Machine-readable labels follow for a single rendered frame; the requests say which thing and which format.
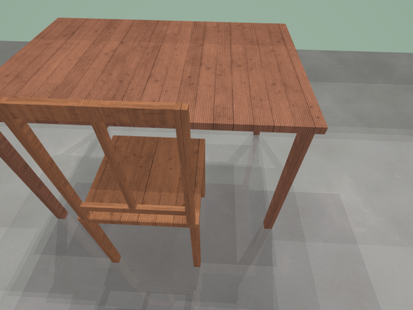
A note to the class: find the table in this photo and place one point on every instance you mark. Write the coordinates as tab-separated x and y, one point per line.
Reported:
234	76

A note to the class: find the chair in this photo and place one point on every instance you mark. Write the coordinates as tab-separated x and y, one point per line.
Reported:
151	181

